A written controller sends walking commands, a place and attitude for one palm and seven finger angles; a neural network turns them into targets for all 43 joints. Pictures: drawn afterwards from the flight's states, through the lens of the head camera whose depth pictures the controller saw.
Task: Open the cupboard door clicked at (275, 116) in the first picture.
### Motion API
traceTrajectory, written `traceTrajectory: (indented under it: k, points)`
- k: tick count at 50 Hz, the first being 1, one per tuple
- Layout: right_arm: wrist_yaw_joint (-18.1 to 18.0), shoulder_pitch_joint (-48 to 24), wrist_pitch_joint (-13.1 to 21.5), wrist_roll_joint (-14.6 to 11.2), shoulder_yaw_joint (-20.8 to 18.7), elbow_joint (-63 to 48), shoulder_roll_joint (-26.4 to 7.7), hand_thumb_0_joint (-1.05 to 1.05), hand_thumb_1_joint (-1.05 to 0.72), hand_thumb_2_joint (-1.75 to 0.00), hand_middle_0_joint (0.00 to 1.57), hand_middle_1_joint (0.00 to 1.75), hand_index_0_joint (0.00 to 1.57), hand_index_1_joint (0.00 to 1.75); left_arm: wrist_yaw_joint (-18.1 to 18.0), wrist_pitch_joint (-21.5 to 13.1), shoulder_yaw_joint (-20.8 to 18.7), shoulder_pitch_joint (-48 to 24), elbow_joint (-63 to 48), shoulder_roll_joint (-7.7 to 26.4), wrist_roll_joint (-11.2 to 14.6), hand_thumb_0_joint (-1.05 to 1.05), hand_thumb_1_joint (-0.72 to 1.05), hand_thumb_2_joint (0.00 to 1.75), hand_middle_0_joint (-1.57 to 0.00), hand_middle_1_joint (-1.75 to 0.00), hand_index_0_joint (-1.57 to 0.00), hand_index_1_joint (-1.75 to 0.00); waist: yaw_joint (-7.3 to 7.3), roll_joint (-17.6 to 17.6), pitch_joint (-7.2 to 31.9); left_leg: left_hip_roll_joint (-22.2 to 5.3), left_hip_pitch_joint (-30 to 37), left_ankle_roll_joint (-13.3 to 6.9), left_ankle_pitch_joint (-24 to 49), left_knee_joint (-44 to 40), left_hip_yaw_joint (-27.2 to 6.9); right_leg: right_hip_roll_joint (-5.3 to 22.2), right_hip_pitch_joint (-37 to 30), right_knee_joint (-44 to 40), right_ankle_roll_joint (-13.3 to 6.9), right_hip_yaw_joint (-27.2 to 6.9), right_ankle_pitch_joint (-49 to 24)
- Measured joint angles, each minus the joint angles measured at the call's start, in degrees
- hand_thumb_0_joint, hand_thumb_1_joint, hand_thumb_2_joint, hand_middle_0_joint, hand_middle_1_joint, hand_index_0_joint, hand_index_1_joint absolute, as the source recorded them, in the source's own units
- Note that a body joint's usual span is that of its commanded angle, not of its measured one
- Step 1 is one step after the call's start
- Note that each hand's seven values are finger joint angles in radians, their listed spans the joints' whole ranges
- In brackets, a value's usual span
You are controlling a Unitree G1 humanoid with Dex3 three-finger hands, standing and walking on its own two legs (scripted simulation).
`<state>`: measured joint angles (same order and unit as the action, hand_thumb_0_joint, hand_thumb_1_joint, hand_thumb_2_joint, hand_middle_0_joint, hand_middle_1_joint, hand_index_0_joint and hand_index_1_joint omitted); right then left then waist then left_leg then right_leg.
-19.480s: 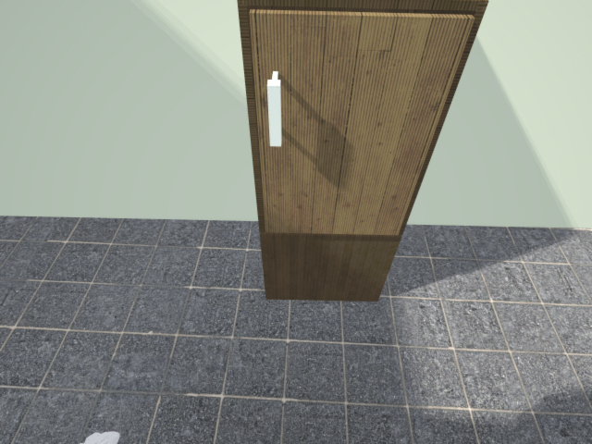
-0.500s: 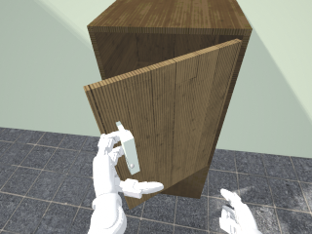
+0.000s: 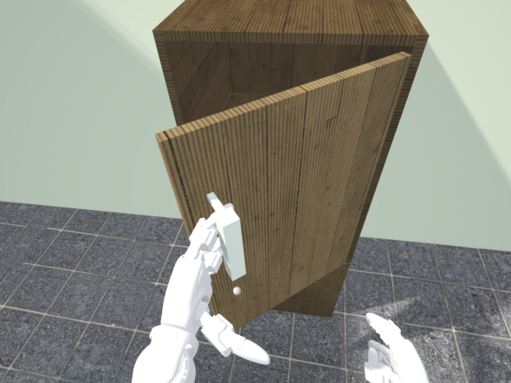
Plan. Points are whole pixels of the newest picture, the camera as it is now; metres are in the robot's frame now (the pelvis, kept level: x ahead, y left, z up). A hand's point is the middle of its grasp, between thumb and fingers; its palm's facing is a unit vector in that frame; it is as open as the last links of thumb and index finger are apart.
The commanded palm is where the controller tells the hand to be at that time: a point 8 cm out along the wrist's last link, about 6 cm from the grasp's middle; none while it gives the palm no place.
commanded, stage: slide the hand sideways off the handle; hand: left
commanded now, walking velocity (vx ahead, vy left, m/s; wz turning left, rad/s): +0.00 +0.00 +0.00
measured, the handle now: (225, 236) +0.30 +0.07 +0.11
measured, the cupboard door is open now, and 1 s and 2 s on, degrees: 39 41 41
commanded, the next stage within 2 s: draw the hand back to the body in 1.00 s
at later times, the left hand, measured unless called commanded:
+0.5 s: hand (213, 307) +0.19 +0.07 +0.11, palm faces -0.11 -0.99 +0.00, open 16.3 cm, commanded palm +0.16 +0.12 +0.12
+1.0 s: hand (176, 333) +0.16 +0.11 +0.11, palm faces -0.07 -1.00 -0.03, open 16.3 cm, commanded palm +0.13 +0.16 +0.12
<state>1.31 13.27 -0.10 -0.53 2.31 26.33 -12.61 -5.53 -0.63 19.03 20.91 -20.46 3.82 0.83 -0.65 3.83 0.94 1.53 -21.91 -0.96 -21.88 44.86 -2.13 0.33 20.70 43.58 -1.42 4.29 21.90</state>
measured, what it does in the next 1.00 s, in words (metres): stands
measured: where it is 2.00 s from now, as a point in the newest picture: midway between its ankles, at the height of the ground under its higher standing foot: outside the picture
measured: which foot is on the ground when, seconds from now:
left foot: down 0.00-1.00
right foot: down 0.00-1.00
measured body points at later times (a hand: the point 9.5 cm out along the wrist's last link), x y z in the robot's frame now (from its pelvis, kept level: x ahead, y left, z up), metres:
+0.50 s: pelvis +0.01 +0.00 +0.00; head +0.00 -0.02 +0.45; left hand +0.19 +0.12 +0.12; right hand +0.19 -0.21 -0.06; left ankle +0.02 +0.11 -0.71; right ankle +0.02 -0.11 -0.71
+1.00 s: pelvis +0.01 -0.01 -0.02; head +0.01 -0.02 +0.43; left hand +0.16 +0.16 +0.11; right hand +0.20 -0.23 -0.07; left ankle +0.02 +0.11 -0.71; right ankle +0.02 -0.11 -0.71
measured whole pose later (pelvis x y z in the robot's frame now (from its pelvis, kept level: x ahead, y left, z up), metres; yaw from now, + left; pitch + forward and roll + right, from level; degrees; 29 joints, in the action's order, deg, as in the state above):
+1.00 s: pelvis +0.01 -0.01 -0.02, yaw -1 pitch +5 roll -1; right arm -2.0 17.3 6.2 -2.1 0.9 21.6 -12.6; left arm 7.1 -7.8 3.8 46.3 -35.5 10.2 10.0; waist -1.3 3.8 6.2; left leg 0.1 -31.2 -0.3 -27.3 53.8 -1.8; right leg -1.0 30.1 51.9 -1.9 4.0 26.5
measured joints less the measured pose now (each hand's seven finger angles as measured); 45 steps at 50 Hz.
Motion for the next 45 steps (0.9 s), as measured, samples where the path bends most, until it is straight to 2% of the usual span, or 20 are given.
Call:
traceTrajectory:
  k: [3, 7, 15, 28, 45]
  points:
    - [-0.55, 0.46, 1.41, -0.25, -0.14, -0.31, -0.41, 0.01, -0.90, -0.90, 0.20, 0.30, 0.20, 0.30, 1.08, -1.36, 0.91, 1.48, -0.90, 0.31, 0.97, -0.02, -0.50, 0.30, -0.12, -0.34, -0.12, -0.35, 0.10, -0.07, -0.12, 0.08, -0.52, -0.15, -0.19, 0.51, 0.40, 0.10, 0.71, 0.67, 0.18, -0.39, 0.13]
    - [-0.51, 0.45, 2.12, -0.15, -0.04, -0.60, -0.02, 0.01, -0.90, -0.90, 0.20, 0.30, 0.20, 0.30, -0.07, -1.54, 1.10, 2.06, -1.24, -0.26, 0.16, -0.02, -0.50, 0.30, -0.12, -0.32, -0.13, -0.32, 0.27, -0.51, 0.27, 0.01, -0.92, -0.27, -0.28, 0.71, 1.12, 0.06, 1.54, 1.25, 0.28, -1.10, 0.16]
    - [0.02, 0.68, 1.75, -0.14, 1.09, -2.23, 1.24, 0.01, -0.90, -0.90, 0.20, 0.30, 0.20, 0.30, 0.48, -0.83, -0.97, 4.77, -3.19, 0.32, -0.06, -0.02, -0.50, 0.30, -0.14, -0.31, -0.15, -0.30, 0.57, -1.25, 1.50, -0.59, -0.70, -0.12, -0.67, 0.55, 1.96, -0.54, 1.78, 1.25, 0.14, -1.96, 0.23]
    - [-0.82, 1.97, 3.51, -0.23, 0.70, -4.43, -0.07, 0.01, -0.90, -0.90, 0.20, 0.30, 0.21, 0.30, 5.12, -2.75, -6.41, 14.45, -9.85, 3.85, 3.40, -0.02, -0.50, 0.30, -0.17, -0.31, -0.17, -0.31, 0.24, -0.85, 2.64, -1.13, -3.49, 0.22, -2.47, 3.13, 1.38, -1.07, 4.16, 3.10, -0.15, -1.37, 1.75]
    - [-2.69, 4.35, 5.80, -1.25, -1.26, -4.70, 0.06, 0.02, -0.90, -0.90, 0.20, 0.30, 0.20, 0.30, 10.92, -6.32, -14.10, 24.62, -14.91, 5.82, 8.01, -0.02, -0.50, 0.30, -0.16, -0.31, -0.16, -0.31, -0.33, -0.37, 5.16, -1.48, -8.17, 0.65, -5.13, 7.75, 0.74, -1.39, 8.58, 7.43, -0.52, -0.70, 4.38]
